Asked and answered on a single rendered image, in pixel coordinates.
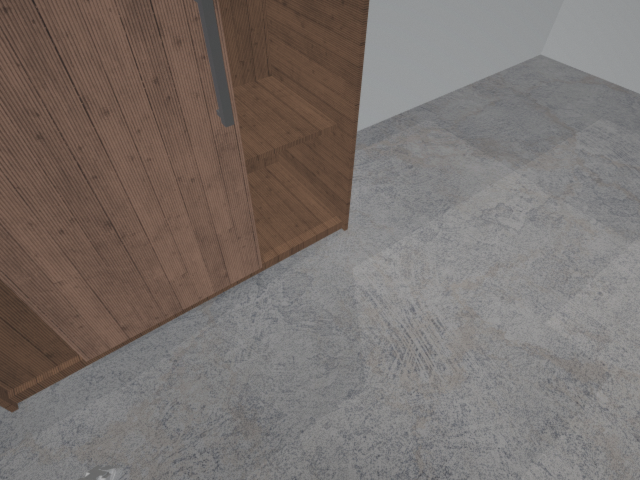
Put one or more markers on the handle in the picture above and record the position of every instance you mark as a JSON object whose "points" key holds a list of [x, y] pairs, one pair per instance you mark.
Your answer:
{"points": [[211, 35]]}

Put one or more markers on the wardrobe door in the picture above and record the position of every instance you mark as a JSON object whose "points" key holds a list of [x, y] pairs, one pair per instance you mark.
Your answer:
{"points": [[123, 198], [28, 346]]}

